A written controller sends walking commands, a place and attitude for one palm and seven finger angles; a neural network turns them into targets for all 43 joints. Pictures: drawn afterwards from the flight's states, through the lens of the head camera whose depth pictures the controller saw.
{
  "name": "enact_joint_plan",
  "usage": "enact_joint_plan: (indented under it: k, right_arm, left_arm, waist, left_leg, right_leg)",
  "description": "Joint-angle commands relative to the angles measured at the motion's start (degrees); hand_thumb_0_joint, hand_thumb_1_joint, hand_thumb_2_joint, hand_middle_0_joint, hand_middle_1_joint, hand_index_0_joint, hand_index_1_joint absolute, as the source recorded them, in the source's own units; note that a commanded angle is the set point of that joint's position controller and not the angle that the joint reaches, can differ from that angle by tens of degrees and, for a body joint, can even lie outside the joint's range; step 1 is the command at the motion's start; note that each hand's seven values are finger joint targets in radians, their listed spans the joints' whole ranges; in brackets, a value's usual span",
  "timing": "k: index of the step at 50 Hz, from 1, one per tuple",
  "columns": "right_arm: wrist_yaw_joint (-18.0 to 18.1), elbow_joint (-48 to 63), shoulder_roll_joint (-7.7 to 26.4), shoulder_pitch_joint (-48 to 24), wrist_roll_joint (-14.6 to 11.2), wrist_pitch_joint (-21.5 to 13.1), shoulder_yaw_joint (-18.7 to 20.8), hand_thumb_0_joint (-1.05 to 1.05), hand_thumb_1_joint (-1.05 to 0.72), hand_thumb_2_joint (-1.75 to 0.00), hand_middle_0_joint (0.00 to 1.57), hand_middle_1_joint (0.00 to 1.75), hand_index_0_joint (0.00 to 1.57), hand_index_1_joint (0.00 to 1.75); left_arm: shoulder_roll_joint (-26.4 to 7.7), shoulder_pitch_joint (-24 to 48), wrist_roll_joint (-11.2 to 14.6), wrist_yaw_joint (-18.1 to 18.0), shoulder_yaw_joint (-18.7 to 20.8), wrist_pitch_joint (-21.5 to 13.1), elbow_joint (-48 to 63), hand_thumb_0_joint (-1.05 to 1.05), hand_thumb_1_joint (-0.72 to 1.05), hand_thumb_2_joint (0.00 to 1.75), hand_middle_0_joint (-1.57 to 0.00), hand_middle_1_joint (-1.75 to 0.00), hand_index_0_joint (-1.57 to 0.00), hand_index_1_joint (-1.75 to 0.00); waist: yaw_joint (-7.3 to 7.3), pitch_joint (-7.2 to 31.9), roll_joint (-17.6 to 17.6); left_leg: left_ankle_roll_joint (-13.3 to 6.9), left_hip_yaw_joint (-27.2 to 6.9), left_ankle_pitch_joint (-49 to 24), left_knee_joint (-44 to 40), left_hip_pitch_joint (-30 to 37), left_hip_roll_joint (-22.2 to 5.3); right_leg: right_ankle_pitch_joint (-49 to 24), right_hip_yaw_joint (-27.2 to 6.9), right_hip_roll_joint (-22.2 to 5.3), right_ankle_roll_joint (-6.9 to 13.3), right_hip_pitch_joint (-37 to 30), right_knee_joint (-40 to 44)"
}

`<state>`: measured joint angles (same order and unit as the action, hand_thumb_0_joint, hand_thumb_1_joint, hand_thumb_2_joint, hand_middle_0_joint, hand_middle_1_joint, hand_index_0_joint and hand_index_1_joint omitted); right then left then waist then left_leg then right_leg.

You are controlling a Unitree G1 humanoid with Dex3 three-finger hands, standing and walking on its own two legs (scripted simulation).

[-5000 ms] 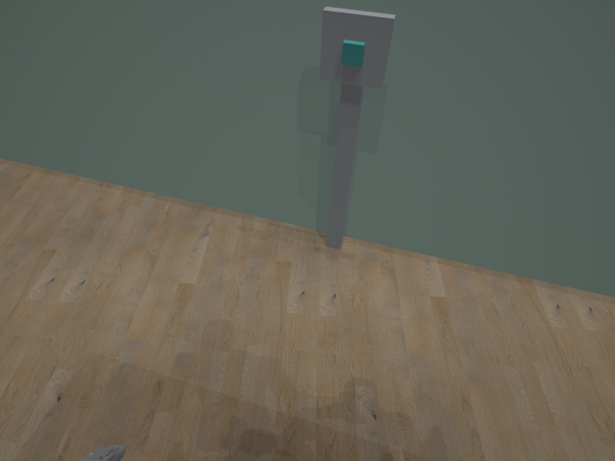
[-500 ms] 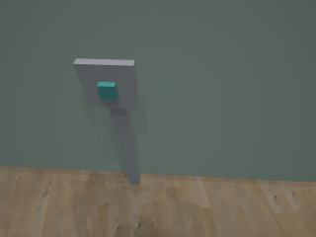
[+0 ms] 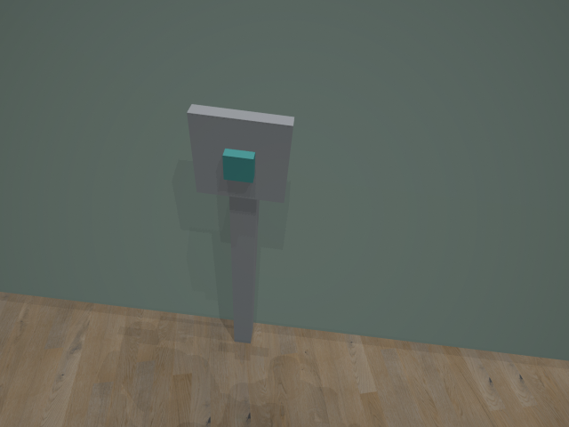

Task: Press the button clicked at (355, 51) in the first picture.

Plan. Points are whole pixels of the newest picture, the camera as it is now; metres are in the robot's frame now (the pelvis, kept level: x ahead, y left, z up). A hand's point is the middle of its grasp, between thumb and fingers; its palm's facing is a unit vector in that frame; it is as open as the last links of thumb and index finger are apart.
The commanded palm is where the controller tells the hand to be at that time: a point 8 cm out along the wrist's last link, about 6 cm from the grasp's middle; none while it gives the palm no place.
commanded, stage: look again from close up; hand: left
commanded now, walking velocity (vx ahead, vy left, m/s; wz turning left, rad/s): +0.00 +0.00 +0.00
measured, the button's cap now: (239, 164) +0.53 +0.13 +0.08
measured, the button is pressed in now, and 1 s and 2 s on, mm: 0 0 0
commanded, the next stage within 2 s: shuffle to correct the standing spot in 0.14 s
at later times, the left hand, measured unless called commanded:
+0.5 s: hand out of the picture -0.06 +0.19 -0.18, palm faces -0.01 -0.99 -0.13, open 7.4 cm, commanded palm none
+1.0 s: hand out of the picture -0.03 +0.11 -0.19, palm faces +0.07 -1.00 -0.06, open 7.4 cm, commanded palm none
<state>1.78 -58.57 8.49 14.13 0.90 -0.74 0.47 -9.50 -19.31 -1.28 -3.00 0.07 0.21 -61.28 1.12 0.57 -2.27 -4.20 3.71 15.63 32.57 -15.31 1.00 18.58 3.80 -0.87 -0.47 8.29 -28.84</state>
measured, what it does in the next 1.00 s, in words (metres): steps on the spot: right foot, then left foot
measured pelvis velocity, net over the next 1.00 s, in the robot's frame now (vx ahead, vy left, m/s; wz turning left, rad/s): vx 0.00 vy -0.03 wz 0.02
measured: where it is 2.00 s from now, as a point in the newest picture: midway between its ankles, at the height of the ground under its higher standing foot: outside the picture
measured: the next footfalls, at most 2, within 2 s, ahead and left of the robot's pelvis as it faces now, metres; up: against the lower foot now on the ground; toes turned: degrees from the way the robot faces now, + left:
right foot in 0.70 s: +0.02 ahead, -0.13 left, +0.00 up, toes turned -5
left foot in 1.00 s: +0.07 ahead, +0.05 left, +0.00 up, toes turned +8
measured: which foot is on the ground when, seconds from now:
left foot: down 0.00-0.74, up 0.76-0.98, down 1.00-1.00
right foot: down 0.00-0.36, up 0.38-0.68, down 0.70-1.00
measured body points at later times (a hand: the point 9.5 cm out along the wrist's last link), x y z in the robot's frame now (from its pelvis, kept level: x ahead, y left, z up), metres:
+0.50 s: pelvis -0.02 +0.02 +0.01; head -0.03 +0.05 +0.46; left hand -0.06 +0.24 -0.16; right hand -0.04 -0.21 -0.14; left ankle +0.02 +0.07 -0.73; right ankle -0.04 -0.11 -0.71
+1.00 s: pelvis +0.00 -0.03 +0.00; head -0.01 +0.01 +0.45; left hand -0.04 +0.16 -0.18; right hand +0.01 -0.26 -0.14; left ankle +0.03 +0.04 -0.74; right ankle -0.02 -0.12 -0.73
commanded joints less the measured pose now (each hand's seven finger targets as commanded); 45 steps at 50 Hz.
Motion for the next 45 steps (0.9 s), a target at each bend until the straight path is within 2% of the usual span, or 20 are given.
enact_joint_plan:
  k: [1, 9, 10, 14, 16, 20, 23, 26, 30, 33, 34, 35, 36, 37, 38, 39, 40, 41, 42, 45]
  right_arm:
    - [0.14, 2.96, 7.27, 2.57, 0.0, -0.53, 0.89, 0.0, -0.9, -0.9, 0.2, 0.3, 0.2, 0.3]
    - [-0.23, 3.15, 8.43, 2.65, -0.04, -0.49, 1.18, 0.0, -0.9, -0.9, 0.2, 0.3, 0.2, 0.3]
    - [-0.23, 3.16, 8.38, 2.88, -0.01, -0.55, 1.11, 0.0, -0.9, -0.9, 0.2, 0.3, 0.2, 0.3]
    - [-0.13, 1.69, 8.43, 4.01, -0.05, -0.43, 1.14, 0.0, -0.9, -0.9, 0.2, 0.3, 0.2, 0.3]
    - [0.14, 0.97, 9.09, 5.07, 0.07, -0.18, 1.52, 0.0, -0.9, -0.9, 0.2, 0.3, 0.2, 0.3]
    - [0.68, -0.01, 9.87, 6.84, 0.48, 0.25, 2.18, 0.0, -0.9, -0.9, 0.2, 0.3, 0.2, 0.3]
    - [0.85, -0.73, 9.74, 7.72, 0.7, 0.13, 2.44, 0.0, -0.9, -0.9, 0.2, 0.3, 0.2, 0.3]
    - [0.92, -1.12, 9.26, 8.1, 0.83, -0.13, 2.63, 0.0, -0.9, -0.9, 0.2, 0.3, 0.2, 0.3]
    - [0.84, -1.15, 9.41, 7.8, 1.01, -0.11, 3.15, 0.0, -0.9, -0.9, 0.2, 0.3, 0.2, 0.3]
    - [0.64, -0.8, 9.32, 6.56, 0.96, 0.5, 3.58, 0.0, -0.9, -0.9, 0.2, 0.3, 0.2, 0.3]
    - [0.41, -0.7, 8.22, 6.26, 0.9, 0.66, 3.49, 0.0, -0.9, -0.9, 0.2, 0.3, 0.2, 0.3]
    - [0.15, -0.23, 6.15, 5.96, 0.73, 0.82, 3.14, 0.0, -0.9, -0.9, 0.2, 0.3, 0.2, 0.3]
    - [-0.01, 1.36, 2.97, 4.65, 0.39, 0.74, 2.3, 0.0, -0.9, -0.9, 0.2, 0.3, 0.2, 0.3]
    - [-0.43, 2.54, 2.9, 2.54, 0.56, 0.8, 2.38, 0.0, -0.9, -0.9, 0.2, 0.3, 0.2, 0.3]
    - [-0.75, 2.12, 3.59, 2.46, 0.74, 0.86, 2.69, 0.0, -0.9, -0.9, 0.2, 0.3, 0.2, 0.3]
    - [-1.02, 1.17, 3.05, 4.79, 0.69, 1.18, 2.8, 0.0, -0.9, -0.9, 0.2, 0.3, 0.2, 0.3]
    - [-1.37, 0.55, 2.38, 6.33, 0.71, 1.39, 2.69, 0.0, -0.9, -0.9, 0.2, 0.3, 0.2, 0.3]
    - [-1.55, 0.6, 1.46, 7.27, 0.69, 1.21, 2.57, 0.0, -0.9, -0.9, 0.2, 0.3, 0.2, 0.3]
    - [-1.66, 0.92, 0.87, 6.97, 0.66, 1.09, 2.47, 0.0, -0.9, -0.9, 0.2, 0.3, 0.2, 0.3]
    - [-1.61, 1.81, -0.71, 5.41, 0.5, 0.27, 1.99, 0.0, -0.9, -0.9, 0.2, 0.3, 0.2, 0.3]
  left_arm:
    - [-3.16, -4.87, -0.34, 0.45, 0.08, -0.04, 1.92, 0.0, 0.9, 0.9, -0.2, -0.3, -0.2, -0.3]
    - [-3.89, -5.0, -0.42, 0.89, 0.21, 0.03, 2.68, 0.0, 0.9, 0.9, -0.2, -0.3, -0.2, -0.3]
    - [-3.99, -5.42, -0.46, 0.89, 0.22, -0.14, 2.68, 0.0, 0.9, 0.9, -0.2, -0.3, -0.2, -0.3]
    - [-3.37, -6.62, -0.34, 1.0, 0.09, 0.03, 1.82, 0.0, 0.9, 0.9, -0.2, -0.3, -0.2, -0.3]
    - [-3.17, -6.53, -0.62, 1.22, 0.2, 0.31, 1.84, 0.0, 0.9, 0.9, -0.2, -0.3, -0.2, -0.3]
    - [-2.55, -6.19, -0.9, 1.87, 0.56, 1.26, 2.43, 0.0, 0.9, 0.9, -0.2, -0.3, -0.2, -0.3]
    - [-1.58, -4.82, -0.95, 2.28, 0.99, 1.41, 3.14, 0.0, 0.9, 0.9, -0.2, -0.3, -0.2, -0.3]
    - [-0.67, -4.13, -0.84, 2.51, 1.23, 1.4, 3.42, 0.0, 0.9, 0.9, -0.2, -0.3, -0.2, -0.3]
    - [-0.18, -5.35, -0.69, 2.57, 1.59, 1.39, 3.17, 0.0, 0.9, 0.9, -0.2, -0.3, -0.2, -0.3]
    - [0.36, -10.4, -0.73, 2.61, 2.1, 1.3, 1.66, 0.0, 0.9, 0.9, -0.2, -0.3, -0.2, -0.3]
    - [-0.41, -12.25, -0.87, 2.44, 2.32, 1.16, 1.2, 0.0, 0.9, 0.9, -0.2, -0.3, -0.2, -0.3]
    - [-2.31, -13.18, -1.01, 1.98, 2.58, 0.86, 1.21, 0.0, 0.9, 0.9, -0.2, -0.3, -0.2, -0.3]
    - [-5.0, -13.82, -1.15, 1.41, 3.11, 0.78, 1.68, 0.0, 0.9, 0.9, -0.2, -0.3, -0.2, -0.3]
    - [-6.18, -11.73, -0.84, 0.98, 3.45, 0.52, 2.76, 0.0, 0.9, 0.9, -0.2, -0.3, -0.2, -0.3]
    - [-4.44, -8.36, -0.43, 0.7, 3.09, -0.35, 3.46, 0.0, 0.9, 0.9, -0.2, -0.3, -0.2, -0.3]
    - [-4.27, -5.73, -0.3, 0.69, 2.91, -0.81, 4.21, 0.0, 0.9, 0.9, -0.2, -0.3, -0.2, -0.3]
    - [-3.89, -4.05, -0.22, 0.52, 2.87, -1.22, 4.57, 0.0, 0.9, 0.9, -0.2, -0.3, -0.2, -0.3]
    - [-3.57, -3.2, -0.5, 0.56, 2.73, -1.59, 4.88, 0.0, 0.9, 0.9, -0.2, -0.3, -0.2, -0.3]
    - [-3.47, -3.52, -0.66, 0.65, 2.62, -1.86, 4.69, 0.0, 0.9, 0.9, -0.2, -0.3, -0.2, -0.3]
    - [-4.32, -5.84, -0.97, 0.88, 2.69, -1.88, 3.42, 0.0, 0.9, 0.9, -0.2, -0.3, -0.2, -0.3]
  waist:
    - [-0.03, -7.16, 6.26]
    - [-0.22, -5.15, 4.1]
    - [-0.16, -4.03, 3.06]
    - [-0.68, -2.88, 4.58]
    - [-1.17, -3.0, 3.61]
    - [-1.78, -4.22, 5.58]
    - [-2.17, -4.29, 5.05]
    - [-2.35, -4.03, 5.97]
    - [-1.79, -3.37, 6.38]
    - [0.44, -3.67, 3.89]
    - [1.12, -4.22, 1.61]
    - [1.43, -4.5, -4.63]
    - [1.88, -7.26, -13.67]
    - [1.8, -7.69, -13.45]
    - [0.13, -8.93, -9.28]
    - [-2.13, -7.79, -5.52]
    - [-3.19, -7.02, -2.45]
    - [-3.63, -7.3, -2.58]
    - [-3.13, -7.52, -2.45]
    - [-1.66, -7.76, -1.95]
  left_leg:
    - [-1.08, -14.7, 3.77, -16.46, -4.63, -9.25]
    - [-0.41, -15.88, 12.0, -20.72, -4.1, -9.06]
    - [-0.5, -15.91, 10.39, -20.33, -2.93, -8.98]
    - [-0.03, -17.27, 14.44, -22.23, -0.57, -10.01]
    - [-1.03, -19.05, 16.67, -22.86, 0.7, -11.79]
    - [-4.68, -23.07, 17.85, -24.09, 2.0, -15.34]
    - [-6.75, -22.04, 14.72, -23.68, 1.2, -17.27]
    - [-6.68, -19.51, 12.28, -23.58, -0.12, -17.07]
    - [-5.86, -17.58, 12.94, -23.2, -3.37, -16.59]
    - [-2.88, -13.5, 18.13, -19.96, -11.54, -13.96]
    - [-1.14, -10.52, 19.11, -16.16, -14.75, -11.05]
    - [0.59, -6.71, 18.04, -8.16, -19.46, -6.69]
    - [2.43, 0.75, 15.4, 3.75, -25.54, -0.59]
    - [2.14, 1.87, 13.87, 16.53, -23.53, -0.29]
    - [1.38, -0.76, 10.76, 23.43, -22.56, -2.12]
    - [1.58, -0.66, 7.39, 27.24, -20.35, -2.76]
    - [1.93, -0.18, 5.69, 28.38, -18.55, -3.33]
    - [2.17, 0.6, 5.81, 26.43, -17.1, -3.87]
    - [2.41, 1.3, 5.34, 23.53, -15.89, -3.79]
    - [2.61, 2.87, 5.95, 11.65, -10.4, -3.59]
  right_leg:
    - [-2.07, -2.4, -2.36, 2.06, 3.96, 3.37]
    - [-1.54, -2.4, -3.01, 2.04, 4.35, 3.64]
    - [-1.99, -2.49, -3.2, 2.18, 4.23, 4.02]
    - [0.64, -2.03, -2.44, 2.0, 5.73, 2.71]
    - [2.83, -1.41, -1.44, 2.15, 8.1, 0.46]
    - [7.11, -2.37, -0.47, 2.51, 14.41, -9.28]
    - [6.32, -3.87, -1.35, 2.34, 17.26, -15.64]
    - [5.37, -3.38, -1.56, 2.09, 16.16, -14.8]
    - [4.69, -2.04, -0.72, 2.49, 10.7, -8.37]
    - [0.62, 0.64, 1.33, 2.81, -1.2, 2.5]
    - [1.92, -0.73, 0.46, 3.46, -4.44, 6.65]
    - [9.35, -8.03, -4.59, 5.83, -6.39, 11.91]
    - [21.39, -21.05, -13.04, 9.8, -4.39, 19.13]
    - [25.57, -25.26, -18.48, 12.95, 2.46, 24.15]
    - [21.02, -22.69, -16.67, 13.07, 6.12, 24.18]
    - [16.76, -19.26, -14.93, 12.85, 7.83, 23.18]
    - [12.53, -15.43, -13.94, 12.45, 8.61, 22.37]
    - [8.94, -12.23, -12.78, 11.99, 9.75, 21.03]
    - [6.11, -10.35, -11.9, 11.95, 9.77, 20.61]
    - [3.6, -9.79, -11.43, 12.47, 9.75, 18.69]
